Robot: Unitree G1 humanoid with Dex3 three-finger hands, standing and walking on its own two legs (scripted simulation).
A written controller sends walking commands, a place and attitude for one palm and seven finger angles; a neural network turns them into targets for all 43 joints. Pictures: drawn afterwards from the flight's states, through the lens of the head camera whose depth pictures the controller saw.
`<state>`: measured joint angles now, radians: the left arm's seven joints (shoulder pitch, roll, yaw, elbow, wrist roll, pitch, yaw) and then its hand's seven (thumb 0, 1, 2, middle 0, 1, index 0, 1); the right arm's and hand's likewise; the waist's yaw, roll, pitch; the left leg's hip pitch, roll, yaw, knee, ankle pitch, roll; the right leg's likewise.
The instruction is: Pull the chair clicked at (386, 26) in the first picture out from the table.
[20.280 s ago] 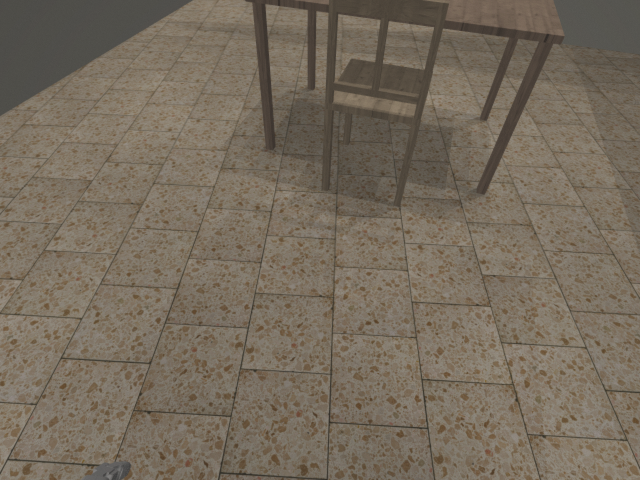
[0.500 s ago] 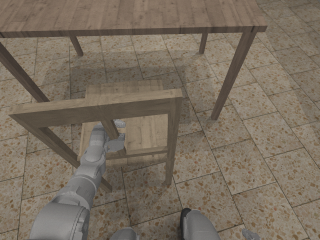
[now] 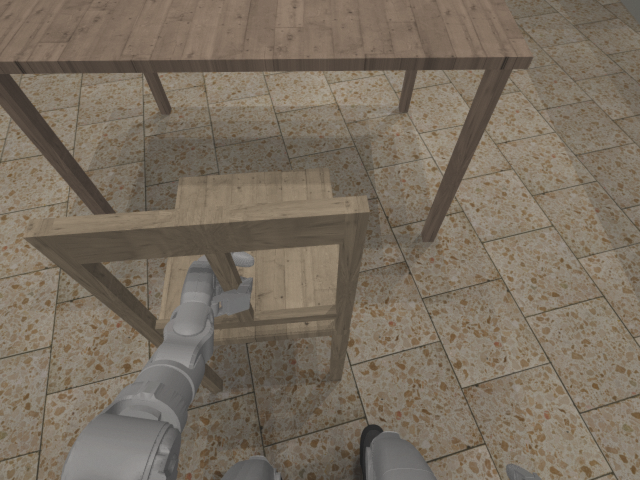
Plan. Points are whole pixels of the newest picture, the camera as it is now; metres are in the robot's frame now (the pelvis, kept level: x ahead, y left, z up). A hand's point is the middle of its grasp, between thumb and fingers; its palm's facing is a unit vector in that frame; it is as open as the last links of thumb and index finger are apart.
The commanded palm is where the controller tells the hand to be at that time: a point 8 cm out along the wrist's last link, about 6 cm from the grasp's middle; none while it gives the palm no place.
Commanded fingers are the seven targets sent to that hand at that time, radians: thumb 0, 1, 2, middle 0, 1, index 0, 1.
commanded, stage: step backward, pulling the chair out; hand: left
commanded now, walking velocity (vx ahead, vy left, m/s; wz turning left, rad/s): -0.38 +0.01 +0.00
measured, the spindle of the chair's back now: (233, 287) +0.39 +0.14 -0.08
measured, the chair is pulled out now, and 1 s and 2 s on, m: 0.28 0.29 0.46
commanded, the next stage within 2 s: none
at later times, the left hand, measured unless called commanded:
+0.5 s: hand (240, 294) +0.36 +0.12 -0.06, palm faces -0.04 -0.98 -0.18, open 5.7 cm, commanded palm +0.38 +0.17 -0.05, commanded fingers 0.00 0.90 0.90 -0.50 -1.45 -0.50 -1.45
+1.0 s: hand (237, 299) +0.36 +0.12 -0.06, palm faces -0.03 -0.99 -0.17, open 5.7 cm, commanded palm +0.37 +0.18 -0.05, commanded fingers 0.00 0.90 0.90 -0.50 -1.45 -0.50 -1.45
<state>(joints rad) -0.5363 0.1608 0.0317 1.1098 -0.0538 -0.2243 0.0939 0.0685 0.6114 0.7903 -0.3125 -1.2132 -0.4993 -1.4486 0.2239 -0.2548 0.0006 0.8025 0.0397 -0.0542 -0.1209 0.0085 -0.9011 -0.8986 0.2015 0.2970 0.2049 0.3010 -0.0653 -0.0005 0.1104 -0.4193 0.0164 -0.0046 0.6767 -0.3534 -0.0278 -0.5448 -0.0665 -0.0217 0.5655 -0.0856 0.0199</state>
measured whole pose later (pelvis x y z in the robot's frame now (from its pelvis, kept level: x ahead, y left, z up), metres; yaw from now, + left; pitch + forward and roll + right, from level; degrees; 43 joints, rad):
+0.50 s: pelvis +0.00 +0.01 +0.00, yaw -1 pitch +4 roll +2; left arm -0.51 0.16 0.01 1.10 -0.04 -0.24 0.09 0.06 0.61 0.77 -0.31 -1.22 -0.50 -1.45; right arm 0.23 -0.25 0.00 0.79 0.04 -0.04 -0.14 0.01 -0.90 -0.90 0.20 0.30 0.21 0.30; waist -0.05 -0.02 0.09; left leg -0.39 0.01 0.03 0.63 -0.30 -0.02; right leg -0.55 -0.07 0.00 0.56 -0.10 0.03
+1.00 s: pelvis -0.01 +0.00 +0.00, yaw +1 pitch +4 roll +1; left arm -0.56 0.17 -0.01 1.07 -0.05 -0.17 0.09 0.07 0.63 0.75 -0.28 -1.24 -0.50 -1.45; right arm 0.24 -0.25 0.00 0.78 0.03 -0.03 -0.13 0.01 -0.90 -0.90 0.20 0.30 0.20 0.30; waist -0.05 -0.03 0.12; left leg -0.34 -0.02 0.02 0.63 -0.36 0.01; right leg -0.51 -0.07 -0.03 0.67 -0.20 0.01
